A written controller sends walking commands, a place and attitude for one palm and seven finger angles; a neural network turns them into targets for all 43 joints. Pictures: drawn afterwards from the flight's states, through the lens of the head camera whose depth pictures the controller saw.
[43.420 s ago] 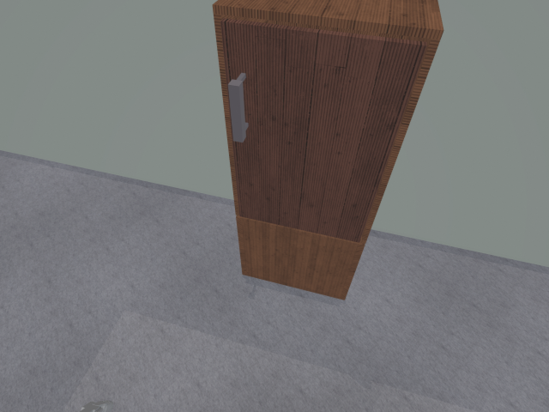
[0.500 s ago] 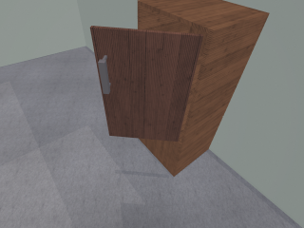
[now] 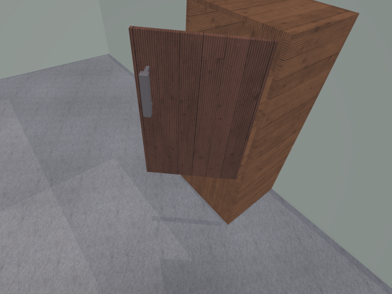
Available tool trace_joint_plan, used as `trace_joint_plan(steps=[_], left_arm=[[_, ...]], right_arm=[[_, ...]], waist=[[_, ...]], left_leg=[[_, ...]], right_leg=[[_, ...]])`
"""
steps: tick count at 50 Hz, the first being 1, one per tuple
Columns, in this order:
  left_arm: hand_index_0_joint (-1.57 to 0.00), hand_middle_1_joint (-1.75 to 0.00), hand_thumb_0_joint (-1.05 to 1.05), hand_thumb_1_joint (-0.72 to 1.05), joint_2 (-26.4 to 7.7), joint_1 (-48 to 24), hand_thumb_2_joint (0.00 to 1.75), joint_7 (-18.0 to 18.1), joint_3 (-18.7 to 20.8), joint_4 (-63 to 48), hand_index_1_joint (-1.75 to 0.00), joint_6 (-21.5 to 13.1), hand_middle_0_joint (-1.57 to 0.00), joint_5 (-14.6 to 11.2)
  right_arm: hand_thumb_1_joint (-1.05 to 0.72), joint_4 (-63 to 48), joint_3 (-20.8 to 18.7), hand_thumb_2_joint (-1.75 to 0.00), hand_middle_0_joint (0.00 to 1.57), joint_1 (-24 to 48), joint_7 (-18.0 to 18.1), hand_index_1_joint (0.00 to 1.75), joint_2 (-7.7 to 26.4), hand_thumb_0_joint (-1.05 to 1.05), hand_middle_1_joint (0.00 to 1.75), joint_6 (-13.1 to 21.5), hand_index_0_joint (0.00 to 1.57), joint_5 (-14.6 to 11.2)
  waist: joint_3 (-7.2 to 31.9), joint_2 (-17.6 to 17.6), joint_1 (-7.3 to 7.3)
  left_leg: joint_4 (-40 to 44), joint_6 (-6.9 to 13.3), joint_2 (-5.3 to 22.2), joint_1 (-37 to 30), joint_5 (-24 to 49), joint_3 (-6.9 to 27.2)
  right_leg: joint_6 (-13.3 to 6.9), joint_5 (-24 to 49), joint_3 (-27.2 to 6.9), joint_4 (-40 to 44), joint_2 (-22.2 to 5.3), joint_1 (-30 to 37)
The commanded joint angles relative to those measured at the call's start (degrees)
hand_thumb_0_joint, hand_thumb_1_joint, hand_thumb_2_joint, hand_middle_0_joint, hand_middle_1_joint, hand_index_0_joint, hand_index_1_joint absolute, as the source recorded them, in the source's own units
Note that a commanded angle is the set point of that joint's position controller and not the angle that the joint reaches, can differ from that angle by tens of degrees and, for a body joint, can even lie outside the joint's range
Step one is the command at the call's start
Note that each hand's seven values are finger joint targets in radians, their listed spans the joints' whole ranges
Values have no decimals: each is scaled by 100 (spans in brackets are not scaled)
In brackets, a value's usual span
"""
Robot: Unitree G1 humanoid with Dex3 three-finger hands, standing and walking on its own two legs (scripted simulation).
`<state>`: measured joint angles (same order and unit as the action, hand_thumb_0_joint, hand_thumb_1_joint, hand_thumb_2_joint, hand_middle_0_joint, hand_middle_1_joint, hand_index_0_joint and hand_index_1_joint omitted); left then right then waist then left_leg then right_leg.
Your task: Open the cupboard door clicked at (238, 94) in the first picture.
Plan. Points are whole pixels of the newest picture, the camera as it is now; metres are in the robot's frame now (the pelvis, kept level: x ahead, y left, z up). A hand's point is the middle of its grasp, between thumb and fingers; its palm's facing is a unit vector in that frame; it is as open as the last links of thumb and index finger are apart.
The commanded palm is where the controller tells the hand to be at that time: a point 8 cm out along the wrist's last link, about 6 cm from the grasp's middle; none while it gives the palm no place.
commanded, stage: shuffle to correct the standing spot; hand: left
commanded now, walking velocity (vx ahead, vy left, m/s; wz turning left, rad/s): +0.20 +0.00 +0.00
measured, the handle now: (147, 91) +0.64 +0.18 +0.08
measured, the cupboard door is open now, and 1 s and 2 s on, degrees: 47 47 47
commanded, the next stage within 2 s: come to a stop and stand still in 0.46 s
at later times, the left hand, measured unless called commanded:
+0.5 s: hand out of the picture +0.15 +0.15 -0.14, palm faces -0.03 -0.99 -0.16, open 7.3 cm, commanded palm none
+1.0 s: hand out of the picture +0.12 +0.19 -0.17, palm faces +0.02 -0.98 -0.20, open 7.4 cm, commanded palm none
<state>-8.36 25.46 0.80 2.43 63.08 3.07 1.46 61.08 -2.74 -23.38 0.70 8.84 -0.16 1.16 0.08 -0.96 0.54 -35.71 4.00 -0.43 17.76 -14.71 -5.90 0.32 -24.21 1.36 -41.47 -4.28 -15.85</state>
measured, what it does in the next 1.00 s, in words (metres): walks ahead: right foot, then left foot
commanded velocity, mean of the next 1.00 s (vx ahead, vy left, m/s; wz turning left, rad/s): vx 0.04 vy -0.01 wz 0.00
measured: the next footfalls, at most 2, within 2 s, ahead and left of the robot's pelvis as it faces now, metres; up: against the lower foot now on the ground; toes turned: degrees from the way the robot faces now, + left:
right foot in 0.52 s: +0.12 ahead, -0.16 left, +0.00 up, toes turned -8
left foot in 0.78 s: +0.24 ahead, +0.10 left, +0.00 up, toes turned +5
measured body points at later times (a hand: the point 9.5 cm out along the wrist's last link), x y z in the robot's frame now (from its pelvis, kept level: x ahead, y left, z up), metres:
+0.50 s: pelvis +0.06 -0.01 +0.02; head +0.06 -0.02 +0.47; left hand +0.15 +0.20 -0.13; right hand -0.03 -0.21 -0.15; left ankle +0.05 +0.06 -0.73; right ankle +0.08 -0.15 -0.72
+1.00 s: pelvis +0.11 +0.01 +0.01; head +0.15 +0.01 +0.45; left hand +0.12 +0.24 -0.15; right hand +0.21 -0.22 -0.14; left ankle +0.20 +0.09 -0.72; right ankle +0.06 -0.12 -0.69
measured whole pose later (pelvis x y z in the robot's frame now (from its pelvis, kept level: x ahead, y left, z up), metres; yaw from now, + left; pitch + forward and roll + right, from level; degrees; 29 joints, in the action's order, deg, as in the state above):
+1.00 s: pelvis +0.11 +0.01 +0.01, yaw -3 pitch -1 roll -1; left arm -9.4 15.5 1.9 2.2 57.0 2.7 0.9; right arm 55.2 -2.3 -5.6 1.5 8.4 -0.9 1.1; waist -6.7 0.0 -1.9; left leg -30.3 3.7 2.1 20.8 -8.5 -7.6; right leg 1.0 -29.5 3.0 -48.7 -1.6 -17.7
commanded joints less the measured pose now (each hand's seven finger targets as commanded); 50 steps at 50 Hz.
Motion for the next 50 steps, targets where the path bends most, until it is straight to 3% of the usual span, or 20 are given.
trace_joint_plan(steps=[1, 4, 6, 11, 15, 20, 23, 24, 26, 27, 29, 32, 35, 37, 38, 39, 40, 42, 45, 50], left_arm=[[-20, -30, 0, 90, -285, -388, 90, -8, 82, -619, -30, -320, -20, 54], [-20, -30, 0, 90, -145, -143, 90, -54, 72, -452, -30, -332, -20, 39], [-20, -30, 0, 90, -108, -234, 90, -55, 78, -492, -30, -322, -20, 22], [-20, -30, 0, 90, -49, -864, 90, -71, 76, -740, -30, -314, -20, 18], [-20, -30, 0, 90, -75, -1274, 90, -96, 74, -924, -30, -331, -20, 27], [-20, -30, 0, 90, -75, -1366, 90, -109, 102, -1019, -30, -360, -20, 16], [-20, -30, 0, 90, -84, -777, 90, -68, 119, -793, -30, -434, -20, 8], [-20, -30, 0, 90, -252, -493, 90, -20, 148, -698, -30, -473, -20, 5], [-20, -30, 0, 90, -934, 301, 90, 58, 275, -496, -30, -540, -20, -2], [-20, -30, 0, 90, -973, 510, 90, 80, 311, -497, -30, -554, -20, -21], [-20, -30, 0, 90, -718, -68, 90, 122, 304, -605, -30, -608, -20, -17], [-20, -30, 0, 90, -443, -795, 90, 160, 176, -847, -30, -617, -20, 35], [-20, -30, 0, 90, -702, -999, 90, 177, 185, -889, -30, -478, -20, 33], [-20, -30, 0, 90, -778, -902, 90, 170, 169, -842, -30, -379, -20, -20], [-20, -30, 0, 90, -709, -710, 90, 157, 149, -861, -30, -330, -20, -24], [-20, -30, 0, 90, -582, -504, 90, 167, 119, -884, -30, -282, -20, -25], [-20, -30, 0, 90, -449, -308, 90, 192, 96, -853, -30, -241, -20, -58], [-20, -30, 0, 90, -386, -269, 90, 206, 44, -752, -30, -154, -20, -71], [-20, -30, 0, 90, -417, -329, 90, 174, 42, -737, -30, -130, -20, -66], [-20, -30, 0, 90, -357, -348, 90, 126, 56, -873, -30, -108, -20, -25]], right_arm=[[-90, -177, -55, -90, 20, -227, 96, 30, 728, 0, 30, 217, 20, 18], [-90, -136, 5, -90, 20, -91, 118, 30, 550, 0, 30, 358, 20, -29], [-90, -43, -4, -90, 20, -275, 146, 30, 496, 0, 30, 397, 20, -30], [-90, 148, -28, -90, 20, -564, 174, 30, 436, 0, 30, 384, 20, 21], [-90, 239, -47, -90, 20, -685, 160, 30, 434, 0, 30, 360, 20, 56], [-90, 237, -97, -90, 20, -477, 115, 30, 553, 0, 30, 311, 20, 81], [-90, 227, -80, -90, 20, -297, 98, 30, 489, 0, 30, 283, 20, 46], [-90, 226, -47, -90, 20, -259, 73, 30, 342, 0, 30, 290, 20, 12], [-90, -63, 20, -90, 20, 26, 13, 30, 87, 0, 30, 292, 20, -10], [-90, -217, -29, -90, 20, 466, -24, 30, 273, 0, 30, 277, 20, 42], [-90, -248, -88, -90, 20, 467, -62, 30, 236, 0, 30, 212, 20, 42], [-90, -196, -19, -90, 20, 197, -50, 30, 26, 0, 30, 95, 20, 12], [-90, -193, 34, -90, 20, 66, -17, 30, -46, 0, 30, 28, 20, -54], [-90, -211, -8, -90, 20, -1, 11, 30, 177, 0, 30, 27, 20, -45], [-90, -292, -69, -90, 20, 28, 35, 30, 457, 0, 30, 57, 20, -34], [-90, -397, -138, -90, 20, 50, 57, 30, 786, 0, 30, 79, 20, -28], [-90, -461, -176, -90, 20, 178, 79, 30, 1051, 0, 30, 49, 20, -15], [-90, -527, -162, -90, 20, 570, 127, 30, 1039, 0, 30, 36, 20, 2], [-90, -650, -171, -90, 20, 941, 168, 30, 1026, 0, 30, 2, 20, 17], [-90, -696, -271, -90, 20, 1057, 197, 30, 1099, 0, 30, -52, 20, 21]], waist=[[-1152, 802, -35], [-838, 382, -174], [-605, 288, -106], [-620, 316, 109], [-676, 438, 260], [-654, 401, 198], [-302, 164, -71], [-184, -91, -187], [-291, -1468, -457], [-431, -832, -598], [-599, -689, -277], [-669, -382, 110], [-443, -604, 146], [-320, -484, 145], [-130, 55, 65], [69, 706, 11], [179, 1090, -70], [72, 1492, -78], [167, 1106, -54], [704, 685, 36]], left_leg=[[3255, 459, 1864, 383, -2826, 2799], [3137, 387, 1486, 112, -1459, 1905], [3048, 398, 1453, -369, -996, 1662], [3022, 696, 1675, -938, -895, 1702], [2963, 721, 1673, -1031, -850, 1691], [2781, 682, 1658, -742, -938, 1573], [2006, 362, 1247, -369, -789, 1098], [1486, 193, 1000, 240, -780, 869], [-441, -237, 88, 2002, -1518, -240], [-1528, -244, 236, 2248, -1725, 59], [-2135, -276, 513, 2110, -1122, 334], [-1426, -473, 651, 1029, -594, 410], [-54, -617, 367, -70, 228, 89], [726, -638, 291, -717, 1299, 44], [797, -546, 557, -1021, 2378, 274], [892, -248, 1220, -1173, 3725, 886], [1065, 107, 1661, -928, 4242, 1198], [1579, 472, 1818, -606, 4109, 1485], [1504, 784, 1961, -708, 3927, 1468], [1401, 789, 1994, -1109, 3182, 1411]], right_leg=[[-243, 302, -186, -2158, -132, -1739], [-78, 1056, -115, -2076, -211, -1569], [-29, 1165, -71, -1807, -201, -1683], [-9, 901, 30, -790, -242, -1824], [-36, 712, 143, -89, -174, -1589], [-61, 570, 280, 639, -57, -863], [-84, 1104, 481, 1710, 171, 517], [-206, 1063, 152, 1912, -13, 1337], [-1038, 94, -2125, 2731, -1714, 2322], [-1412, 88, -2509, 3108, -2054, 1987], [-1303, 62, -2001, 3248, -1752, 1353], [-998, 2648, -539, 2833, -1361, 312], [-728, 3389, 23, 2145, -976, -19], [-481, 3017, 61, 1561, -706, -164], [-306, 2624, 84, 1165, -511, -244], [-63, 1681, 273, 834, -212, -318], [60, 468, 388, 604, 31, -56], [76, -578, 273, -313, 136, -19], [27, -778, -16, -958, 105, -285], [39, -471, -26, -594, 201, -351]])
